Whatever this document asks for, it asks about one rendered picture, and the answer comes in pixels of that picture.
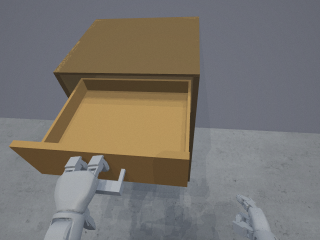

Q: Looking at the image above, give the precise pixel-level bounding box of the left robot forearm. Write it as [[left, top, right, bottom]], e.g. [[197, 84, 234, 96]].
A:
[[44, 211, 85, 240]]

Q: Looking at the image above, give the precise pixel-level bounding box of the robot right hand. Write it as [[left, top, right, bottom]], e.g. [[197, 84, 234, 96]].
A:
[[232, 194, 271, 240]]

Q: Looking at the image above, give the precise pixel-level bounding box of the handle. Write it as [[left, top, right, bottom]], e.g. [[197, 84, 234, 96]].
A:
[[95, 169, 126, 196]]

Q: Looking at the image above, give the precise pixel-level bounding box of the cabinet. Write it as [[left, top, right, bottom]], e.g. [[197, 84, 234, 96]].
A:
[[53, 16, 200, 182]]

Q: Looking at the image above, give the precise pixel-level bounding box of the right robot forearm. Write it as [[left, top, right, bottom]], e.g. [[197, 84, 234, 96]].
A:
[[252, 230, 278, 240]]

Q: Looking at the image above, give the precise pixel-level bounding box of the drawer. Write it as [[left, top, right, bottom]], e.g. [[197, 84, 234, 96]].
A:
[[9, 78, 191, 187]]

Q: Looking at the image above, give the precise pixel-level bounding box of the robot left hand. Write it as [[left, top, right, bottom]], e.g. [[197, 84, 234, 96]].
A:
[[54, 155, 110, 230]]

